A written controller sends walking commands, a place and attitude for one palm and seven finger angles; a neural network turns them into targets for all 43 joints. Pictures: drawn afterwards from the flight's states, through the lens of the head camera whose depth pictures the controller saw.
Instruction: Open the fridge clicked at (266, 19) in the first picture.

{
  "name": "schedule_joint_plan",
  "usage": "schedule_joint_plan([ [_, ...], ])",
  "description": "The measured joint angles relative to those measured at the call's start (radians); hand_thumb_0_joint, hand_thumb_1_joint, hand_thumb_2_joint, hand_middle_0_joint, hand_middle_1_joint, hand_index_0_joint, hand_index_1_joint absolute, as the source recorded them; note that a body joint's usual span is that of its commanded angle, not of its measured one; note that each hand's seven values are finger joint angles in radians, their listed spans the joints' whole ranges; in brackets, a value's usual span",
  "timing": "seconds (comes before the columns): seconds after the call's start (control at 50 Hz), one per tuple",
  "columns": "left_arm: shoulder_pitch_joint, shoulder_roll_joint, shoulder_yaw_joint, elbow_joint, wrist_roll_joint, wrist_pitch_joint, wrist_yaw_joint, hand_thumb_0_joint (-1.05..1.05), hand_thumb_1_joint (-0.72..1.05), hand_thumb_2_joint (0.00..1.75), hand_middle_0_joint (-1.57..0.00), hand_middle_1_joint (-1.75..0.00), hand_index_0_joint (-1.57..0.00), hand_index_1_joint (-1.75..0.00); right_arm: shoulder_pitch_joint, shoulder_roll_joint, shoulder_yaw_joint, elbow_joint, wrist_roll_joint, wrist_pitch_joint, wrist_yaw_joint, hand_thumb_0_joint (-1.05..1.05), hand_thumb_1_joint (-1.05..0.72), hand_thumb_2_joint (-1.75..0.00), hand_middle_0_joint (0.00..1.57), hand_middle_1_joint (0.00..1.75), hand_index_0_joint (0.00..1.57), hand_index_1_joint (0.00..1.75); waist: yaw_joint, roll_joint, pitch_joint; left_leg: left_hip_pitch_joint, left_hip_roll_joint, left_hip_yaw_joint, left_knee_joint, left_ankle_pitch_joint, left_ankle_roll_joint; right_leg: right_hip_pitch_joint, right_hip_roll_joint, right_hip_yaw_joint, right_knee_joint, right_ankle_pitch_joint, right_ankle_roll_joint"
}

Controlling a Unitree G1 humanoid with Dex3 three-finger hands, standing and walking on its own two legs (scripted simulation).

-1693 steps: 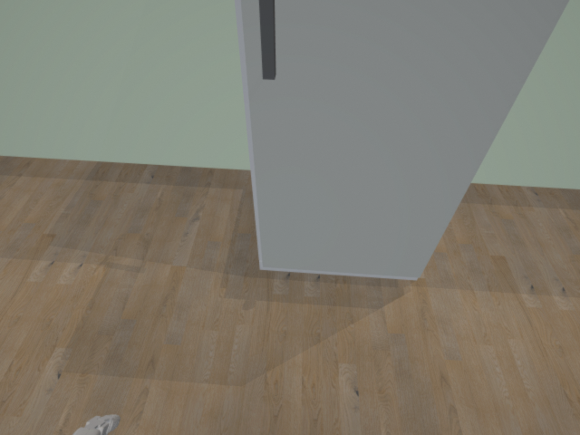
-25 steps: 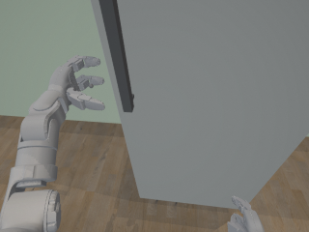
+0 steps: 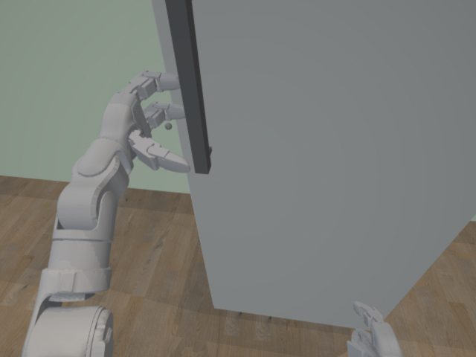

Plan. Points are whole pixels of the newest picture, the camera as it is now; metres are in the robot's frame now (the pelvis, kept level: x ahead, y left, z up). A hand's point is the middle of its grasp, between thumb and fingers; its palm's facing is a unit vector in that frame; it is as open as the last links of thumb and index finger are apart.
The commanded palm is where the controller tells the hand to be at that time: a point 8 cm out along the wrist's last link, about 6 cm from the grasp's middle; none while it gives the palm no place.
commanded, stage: feel for the door with the fingertips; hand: left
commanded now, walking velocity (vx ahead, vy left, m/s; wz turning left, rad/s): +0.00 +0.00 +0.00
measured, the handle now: (197, 94) +0.44 +0.10 +0.26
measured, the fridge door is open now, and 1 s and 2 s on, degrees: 0 0 0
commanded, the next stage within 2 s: slide the fingers in behind the handle in 0.50 s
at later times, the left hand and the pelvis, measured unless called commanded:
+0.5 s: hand (171, 114) +0.40 +0.14 +0.25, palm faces -0.06 -1.00 -0.02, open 14.0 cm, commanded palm +0.38 +0.20 +0.24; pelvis -0.01 +0.00 +0.00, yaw +0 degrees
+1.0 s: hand (169, 121) +0.38 +0.14 +0.24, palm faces -0.08 -1.00 -0.02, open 13.9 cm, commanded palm +0.37 +0.19 +0.24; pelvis -0.01 +0.01 +0.00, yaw +0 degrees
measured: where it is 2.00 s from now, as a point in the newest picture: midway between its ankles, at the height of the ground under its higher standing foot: outside the picture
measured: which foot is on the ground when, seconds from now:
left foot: down 0.00-1.00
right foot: down 0.00-1.00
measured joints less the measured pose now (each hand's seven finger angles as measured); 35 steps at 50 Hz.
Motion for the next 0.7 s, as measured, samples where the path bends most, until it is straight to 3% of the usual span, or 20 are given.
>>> schedule_joint_plan([
  [0.16,-0.086,0.026,0.016,0.135,0.017,0.096,0.029,-0.01,-0.5,0.3,-0.31,-1.2,-0.31,-1.2,-0.025,0.005,0.013,-0.009,0.004,0.03,0.001,0.01,-0.91,-0.9,0.2,0.3,0.2,0.3,-0.012,0.015,-0.016,-0.004,0.005,-0.001,-0.006,0.009,-0.003,-0.002,0.005,-0.001,-0.009,0.01,-0.003],
  [0.36,-0.109,0.025,0.014,0.175,0.022,0.005,0.023,-0.01,-0.5,0.3,-0.3,-1.2,-0.3,-1.2,0.01,-0.002,0.003,0.01,-0.003,0.019,-0.008,0.01,-0.91,-0.9,0.2,0.3,0.2,0.3,-0.014,-0.001,0.005,-0.009,0.006,-0.008,-0.008,0.016,-0.006,-0.007,0.007,-0.008,-0.009,0.014,-0.007],
  [0.7,-0.16,0.055,0.05,0.293,0.017,-0.03,-0.012,-0.01,-0.5,0.3,-0.37,-1.24,-0.33,-1.21,0.061,-0.014,-0.015,0.024,0.001,0.016,-0.007,0.01,-0.91,-0.9,0.2,0.3,0.2,0.3,-0.035,-0.001,-0.011,-0.022,0.009,0.005,-0.006,0.012,-0.001,-0.022,0.009,0.006,-0.013,0.019,-0.002],
])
